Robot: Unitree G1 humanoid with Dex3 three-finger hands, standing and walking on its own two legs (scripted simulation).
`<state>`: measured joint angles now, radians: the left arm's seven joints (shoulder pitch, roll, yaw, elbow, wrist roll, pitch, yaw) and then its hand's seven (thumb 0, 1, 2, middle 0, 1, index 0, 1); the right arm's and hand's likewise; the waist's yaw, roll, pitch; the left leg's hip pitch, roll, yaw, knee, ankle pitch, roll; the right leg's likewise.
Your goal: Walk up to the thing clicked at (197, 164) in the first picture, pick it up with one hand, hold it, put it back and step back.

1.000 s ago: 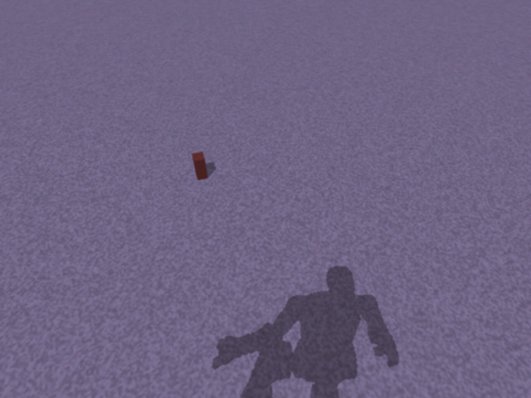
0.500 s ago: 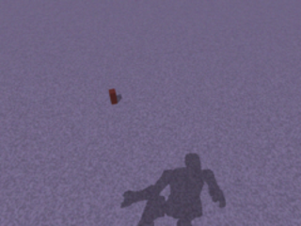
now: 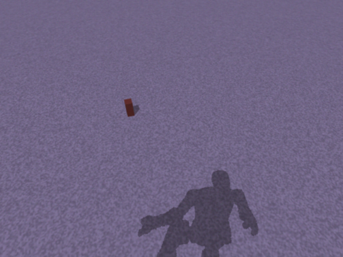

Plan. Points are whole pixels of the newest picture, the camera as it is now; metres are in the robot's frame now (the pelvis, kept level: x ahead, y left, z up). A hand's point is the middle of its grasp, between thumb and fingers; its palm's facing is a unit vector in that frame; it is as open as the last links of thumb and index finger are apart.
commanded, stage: stand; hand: left
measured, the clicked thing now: (129, 107) +1.30 +0.34 -0.71
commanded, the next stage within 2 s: walk up in 0.12 s
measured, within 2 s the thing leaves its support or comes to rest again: neither
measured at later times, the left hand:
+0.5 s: hand out of the picture +0.08 +0.37 -0.18, palm faces +0.07 -0.92 -0.38, open 7.4 cm
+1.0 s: hand (74, 164) +0.42 +0.33 -0.14, palm faces +0.07 -0.92 -0.38, open 7.4 cm
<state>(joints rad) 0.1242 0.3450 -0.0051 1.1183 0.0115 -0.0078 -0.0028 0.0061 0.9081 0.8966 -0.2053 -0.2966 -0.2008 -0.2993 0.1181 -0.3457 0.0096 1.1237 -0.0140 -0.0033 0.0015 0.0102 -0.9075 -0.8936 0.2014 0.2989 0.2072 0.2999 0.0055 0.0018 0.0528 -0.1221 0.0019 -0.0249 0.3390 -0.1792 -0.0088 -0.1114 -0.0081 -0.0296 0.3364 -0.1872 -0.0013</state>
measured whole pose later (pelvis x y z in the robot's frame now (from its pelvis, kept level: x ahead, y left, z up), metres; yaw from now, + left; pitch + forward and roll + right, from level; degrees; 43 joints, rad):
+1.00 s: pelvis +0.32 +0.05 -0.03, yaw +6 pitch -3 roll +0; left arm 0.17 0.39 0.06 0.85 0.00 -0.08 -0.07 0.01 0.91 0.90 -0.20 -0.30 -0.20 -0.30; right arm 0.34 -0.42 -0.04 0.91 -0.01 -0.04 0.03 0.01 -0.91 -0.89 0.20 0.30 0.21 0.30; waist -0.01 0.04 0.09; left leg -0.26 0.02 -0.02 1.11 -0.44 0.04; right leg -0.34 -0.04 -0.08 0.63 -0.24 -0.03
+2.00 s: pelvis +0.73 +0.05 -0.01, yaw +5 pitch -3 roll +0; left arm 0.31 0.39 0.04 0.82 0.01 -0.08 -0.05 0.00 0.91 0.90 -0.21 -0.30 -0.20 -0.30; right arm 0.31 -0.43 -0.04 0.87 -0.02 -0.04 0.06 0.01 -0.91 -0.89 0.20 0.30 0.21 0.30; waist 0.02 0.05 0.07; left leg -0.50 0.08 0.00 0.89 -0.28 0.00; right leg -0.21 -0.01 -0.11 0.49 -0.24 -0.06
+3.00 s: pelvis +0.94 +0.09 -0.03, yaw +8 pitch -2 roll +0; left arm 0.21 0.40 0.01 1.00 0.00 -0.02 0.00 0.01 0.91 0.90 -0.21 -0.30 -0.20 -0.30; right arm 0.21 -0.39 -0.01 1.01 -0.02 0.00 0.02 0.01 -0.91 -0.89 0.20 0.30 0.21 0.30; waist 0.01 -0.01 0.06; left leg -0.31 0.04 0.02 0.66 -0.31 -0.01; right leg -0.32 -0.05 -0.03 0.65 -0.28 0.00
